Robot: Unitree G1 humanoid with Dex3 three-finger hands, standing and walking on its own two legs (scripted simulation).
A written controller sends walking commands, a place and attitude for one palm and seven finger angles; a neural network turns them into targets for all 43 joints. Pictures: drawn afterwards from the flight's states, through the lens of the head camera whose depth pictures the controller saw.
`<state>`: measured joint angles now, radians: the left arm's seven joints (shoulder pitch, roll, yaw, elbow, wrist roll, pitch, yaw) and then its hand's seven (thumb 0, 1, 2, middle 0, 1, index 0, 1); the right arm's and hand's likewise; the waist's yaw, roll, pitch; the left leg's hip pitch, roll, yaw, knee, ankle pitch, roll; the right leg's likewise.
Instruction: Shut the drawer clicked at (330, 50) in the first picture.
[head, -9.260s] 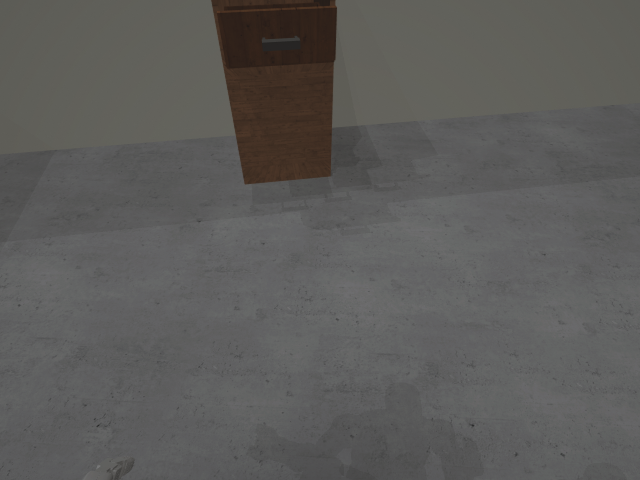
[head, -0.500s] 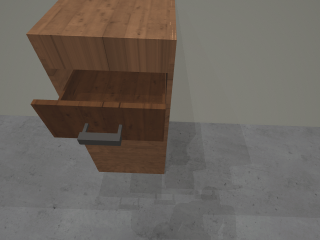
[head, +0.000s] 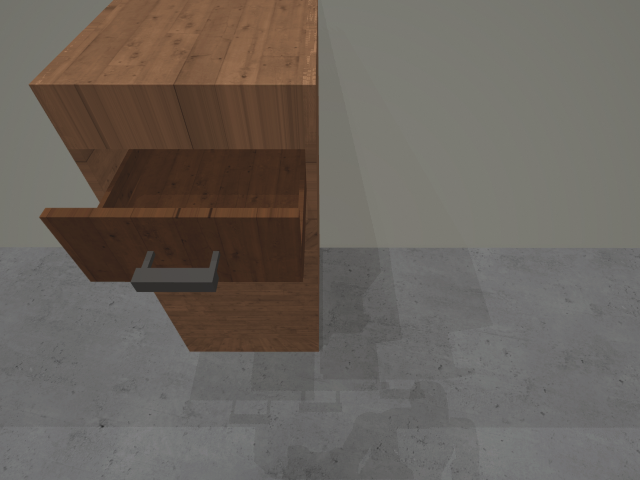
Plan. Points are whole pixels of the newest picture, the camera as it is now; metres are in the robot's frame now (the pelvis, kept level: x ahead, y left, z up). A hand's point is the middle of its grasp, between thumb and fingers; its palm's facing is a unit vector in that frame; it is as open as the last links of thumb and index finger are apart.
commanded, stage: come to a stop and stand still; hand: left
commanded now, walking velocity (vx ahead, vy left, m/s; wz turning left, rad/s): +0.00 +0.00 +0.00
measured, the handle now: (179, 268) +0.42 +0.26 -0.03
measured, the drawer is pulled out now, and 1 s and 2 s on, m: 0.16 0.16 0.16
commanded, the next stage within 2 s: look again from close up in 0.16 s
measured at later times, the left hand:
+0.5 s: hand out of the picture +0.01 +0.21 -0.17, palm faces +0.05 -0.96 -0.26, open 7.4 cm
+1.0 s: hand out of the picture +0.09 +0.24 -0.09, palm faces +0.25 -0.95 -0.17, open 7.3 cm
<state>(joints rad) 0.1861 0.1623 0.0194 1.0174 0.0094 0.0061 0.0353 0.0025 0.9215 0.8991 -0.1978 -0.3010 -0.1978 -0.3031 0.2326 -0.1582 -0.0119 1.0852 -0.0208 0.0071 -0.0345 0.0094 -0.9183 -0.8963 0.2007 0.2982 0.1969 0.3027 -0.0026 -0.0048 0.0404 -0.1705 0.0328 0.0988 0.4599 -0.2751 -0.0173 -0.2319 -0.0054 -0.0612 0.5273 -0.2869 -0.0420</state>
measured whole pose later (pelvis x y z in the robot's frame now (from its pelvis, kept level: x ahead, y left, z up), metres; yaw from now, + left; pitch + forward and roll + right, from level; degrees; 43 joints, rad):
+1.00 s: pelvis -0.03 +0.05 +0.00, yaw +2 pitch -2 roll +1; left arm 0.46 0.18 0.02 0.32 -0.12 0.00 0.10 0.02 0.91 0.90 -0.22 -0.32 -0.22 -0.32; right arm 0.35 -0.19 0.03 0.89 0.04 -0.19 -0.06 0.01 -0.91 -0.90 0.20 0.30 0.20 0.30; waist 0.01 -0.01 0.02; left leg -0.22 -0.03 0.10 0.51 -0.26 0.05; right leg -0.27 -0.07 -0.05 0.55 -0.26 0.00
